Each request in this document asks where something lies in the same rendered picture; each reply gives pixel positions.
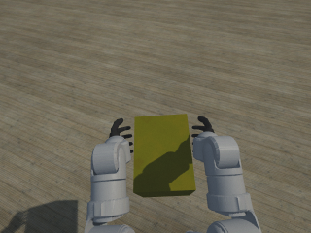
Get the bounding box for carton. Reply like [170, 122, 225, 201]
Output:
[133, 114, 196, 198]

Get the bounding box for left robot hand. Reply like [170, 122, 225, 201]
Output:
[109, 118, 133, 153]

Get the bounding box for robot right upper arm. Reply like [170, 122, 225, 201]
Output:
[206, 217, 260, 233]

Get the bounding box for robot right forearm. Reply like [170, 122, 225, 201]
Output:
[192, 131, 262, 233]

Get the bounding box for robot left forearm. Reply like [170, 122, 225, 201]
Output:
[84, 135, 131, 233]

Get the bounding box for right robot hand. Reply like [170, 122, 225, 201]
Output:
[191, 116, 215, 144]

